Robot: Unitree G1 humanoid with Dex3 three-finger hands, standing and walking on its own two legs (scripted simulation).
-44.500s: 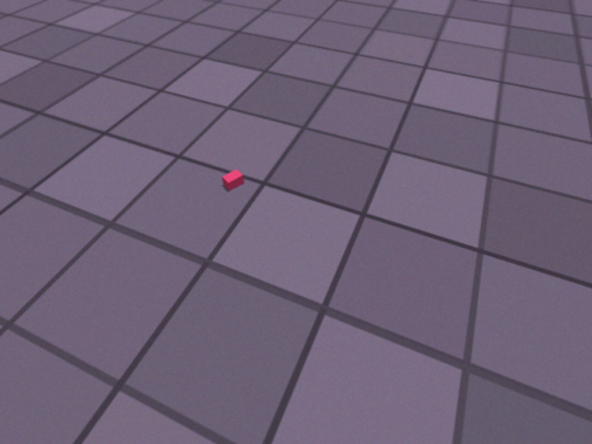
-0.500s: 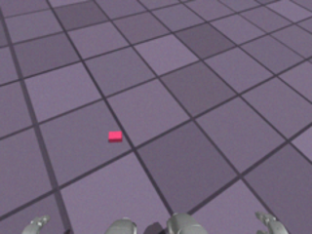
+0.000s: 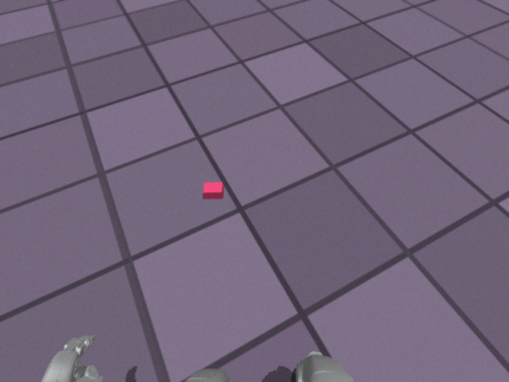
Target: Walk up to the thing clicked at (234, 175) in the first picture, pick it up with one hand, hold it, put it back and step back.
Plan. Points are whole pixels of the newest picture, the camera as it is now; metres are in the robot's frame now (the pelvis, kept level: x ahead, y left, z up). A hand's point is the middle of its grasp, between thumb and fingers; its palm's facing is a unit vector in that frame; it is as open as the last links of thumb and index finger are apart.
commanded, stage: step back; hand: left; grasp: from above
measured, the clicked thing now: (213, 190) +0.92 +0.22 -0.72
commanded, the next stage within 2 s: stand in 1.42 s
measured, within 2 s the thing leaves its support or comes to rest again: neither
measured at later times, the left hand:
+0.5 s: hand out of the picture -0.09 +0.25 -0.13, palm faces -0.01 -0.91 -0.41, open 7.4 cm
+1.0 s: hand out of the picture -0.06 +0.26 -0.13, palm faces +0.04 -0.93 -0.37, open 7.4 cm
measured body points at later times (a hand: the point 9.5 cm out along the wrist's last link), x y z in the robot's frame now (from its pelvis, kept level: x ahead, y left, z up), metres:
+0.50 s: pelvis -0.14 -0.02 +0.01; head -0.13 -0.04 +0.46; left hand -0.09 +0.30 -0.10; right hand -0.06 -0.34 -0.12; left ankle -0.10 +0.12 -0.68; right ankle -0.15 -0.13 -0.72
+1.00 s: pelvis -0.13 -0.01 +0.02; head -0.12 -0.01 +0.46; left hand -0.06 +0.30 -0.10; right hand -0.05 -0.32 -0.11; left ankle -0.10 +0.12 -0.70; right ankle -0.14 -0.13 -0.72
